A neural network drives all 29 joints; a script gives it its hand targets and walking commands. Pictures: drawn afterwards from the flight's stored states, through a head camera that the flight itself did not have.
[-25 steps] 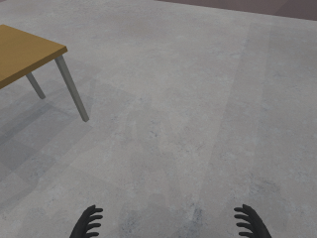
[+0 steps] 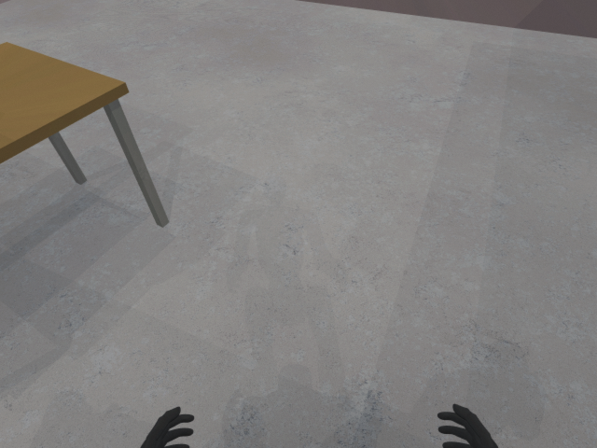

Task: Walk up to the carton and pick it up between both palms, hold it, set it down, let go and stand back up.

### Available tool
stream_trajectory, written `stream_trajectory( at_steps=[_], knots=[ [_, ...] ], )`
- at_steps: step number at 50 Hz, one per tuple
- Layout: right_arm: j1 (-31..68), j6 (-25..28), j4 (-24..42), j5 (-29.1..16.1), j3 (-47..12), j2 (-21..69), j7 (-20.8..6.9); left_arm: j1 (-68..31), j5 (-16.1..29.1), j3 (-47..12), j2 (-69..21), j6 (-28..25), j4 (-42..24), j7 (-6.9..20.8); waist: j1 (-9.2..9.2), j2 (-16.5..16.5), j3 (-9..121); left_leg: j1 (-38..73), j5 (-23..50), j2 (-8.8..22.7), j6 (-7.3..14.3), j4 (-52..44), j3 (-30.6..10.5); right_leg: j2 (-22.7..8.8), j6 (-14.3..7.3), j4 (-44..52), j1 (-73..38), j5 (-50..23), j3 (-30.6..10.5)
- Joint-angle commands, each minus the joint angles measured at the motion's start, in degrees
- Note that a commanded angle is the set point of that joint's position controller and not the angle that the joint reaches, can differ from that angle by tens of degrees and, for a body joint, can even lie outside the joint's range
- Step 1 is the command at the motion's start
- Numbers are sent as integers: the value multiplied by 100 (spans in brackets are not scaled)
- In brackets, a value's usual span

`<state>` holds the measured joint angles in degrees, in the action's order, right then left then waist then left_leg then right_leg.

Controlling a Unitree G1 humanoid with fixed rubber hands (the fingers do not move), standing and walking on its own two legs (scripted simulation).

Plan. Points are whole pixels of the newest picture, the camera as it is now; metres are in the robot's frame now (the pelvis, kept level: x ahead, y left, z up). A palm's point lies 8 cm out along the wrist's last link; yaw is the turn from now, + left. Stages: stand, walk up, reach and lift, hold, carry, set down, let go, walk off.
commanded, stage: stand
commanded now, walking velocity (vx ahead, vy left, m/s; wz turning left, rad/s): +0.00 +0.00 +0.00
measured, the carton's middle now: out of the picture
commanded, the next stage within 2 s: none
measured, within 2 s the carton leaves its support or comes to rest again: neither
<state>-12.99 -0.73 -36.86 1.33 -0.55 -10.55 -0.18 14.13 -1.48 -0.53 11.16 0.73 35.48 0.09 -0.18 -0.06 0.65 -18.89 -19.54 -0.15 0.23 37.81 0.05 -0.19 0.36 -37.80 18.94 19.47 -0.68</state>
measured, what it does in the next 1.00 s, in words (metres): stands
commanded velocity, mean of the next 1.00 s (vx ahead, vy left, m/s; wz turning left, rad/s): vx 0.00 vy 0.00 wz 0.00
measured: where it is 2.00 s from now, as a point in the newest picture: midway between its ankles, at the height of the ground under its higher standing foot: outside the picture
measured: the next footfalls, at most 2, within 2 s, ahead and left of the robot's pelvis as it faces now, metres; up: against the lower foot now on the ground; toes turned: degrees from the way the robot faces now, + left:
none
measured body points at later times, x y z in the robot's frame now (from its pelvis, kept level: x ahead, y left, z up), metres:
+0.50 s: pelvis +0.01 +0.00 +0.00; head +0.01 +0.00 +0.45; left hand +0.14 +0.23 -0.10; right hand +0.14 -0.23 -0.11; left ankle +0.00 +0.12 -0.72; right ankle +0.01 -0.12 -0.72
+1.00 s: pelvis +0.01 +0.00 +0.00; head +0.02 +0.00 +0.45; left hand +0.13 +0.23 -0.11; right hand +0.13 -0.24 -0.11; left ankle +0.00 +0.12 -0.72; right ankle +0.01 -0.12 -0.72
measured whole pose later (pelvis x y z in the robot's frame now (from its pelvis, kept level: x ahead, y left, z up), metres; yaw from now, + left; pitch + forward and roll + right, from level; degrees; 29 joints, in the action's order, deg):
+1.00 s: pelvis +0.01 +0.00 +0.00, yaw +0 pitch +0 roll +0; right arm -14.4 -0.5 -40.7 1.1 0.7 -10.6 0.5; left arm 14.5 -1.2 0.3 11.2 0.6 39.4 -0.6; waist 0.0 -0.3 0.1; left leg -16.1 -19.2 0.2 -0.1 35.2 -0.2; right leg 0.1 -0.1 -35.2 16.2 19.2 -0.4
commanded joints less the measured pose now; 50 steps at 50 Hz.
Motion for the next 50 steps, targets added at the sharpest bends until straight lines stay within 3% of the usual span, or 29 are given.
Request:
stream_trajectory(
  at_steps=[1, 8, 12, 21, 29, 33, 36, 37, 45, 47, 50],
  knots=[
    [111, 77, 444, 8, 172, -546, 7, -76, -5, 135, 482, -93, -433, -19, 18, 32, 105, -32, 478, 266, 151, -825, -426, -123, -137, 674, -12, -594, -274],
    [95, 106, 376, 2, 175, -508, 9, -59, 0, 153, 461, -116, -374, -15, -1, 143, 286, 116, 535, 219, 142, -828, -384, -142, -156, 702, -120, -613, -291],
    [93, 107, 380, -1, 195, -509, 12, -115, 12, 143, 446, -138, -348, -13, 27, -63, 292, 197, 752, 218, 142, -727, -346, -203, -187, 737, -71, -803, -360],
    [11, 126, 274, -15, 219, -492, 24, -59, 16, 173, 485, -143, -247, -34, 19, 88, 308, 171, 906, 218, 155, -740, -331, -205, -190, 702, -190, -952, -346],
    [-10, 111, 215, -1, 234, -469, 45, -71, 10, 193, 482, -122, -181, -58, 24, -111, 149, 212, 1051, 234, 153, -741, -349, -210, -205, 746, -138, -1026, -381],
    [-22, 127, 166, -12, 247, -525, 60, -51, 24, 207, 469, -128, -167, -64, -6, 89, 168, 233, 1168, 257, 161, -779, -386, -199, -196, 698, -300, -1132, -340],
    [-85, 112, 133, -22, 253, -520, 52, -50, 19, 205, 492, -129, -142, -61, 28, -14, 214, 230, 1064, 235, 147, -770, -356, -214, -223, 750, -303, -1115, -346],
    [-27, 111, 133, -13, 248, -504, 52, -45, 16, 215, 504, -130, -134, -55, 9, 118, 196, 272, 1088, 235, 156, -763, -344, -212, -211, 747, -263, -1130, -354],
    [-87, 111, 52, -28, 266, -537, 83, -14, 37, 215, 473, -96, -19, -78, 12, -84, 157, 276, 1213, 290, 181, -812, -391, -247, -229, 766, -391, -1261, -368],
    [-95, 100, 0, -21, 281, -570, 93, 57, 30, 229, 509, -98, 5, -91, -11, 172, 84, 286, 1156, 287, 169, -841, -390, -221, -204, 797, -326, -1207, -348],
    [-188, 79, -35, -23, 270, -488, 97, 31, 14, 236, 548, -97, 86, -87, 60, -47, 4, 294, 990, 283, 178, -872, -380, -219, -223, 878, -247, -1037, -370]
  ],
)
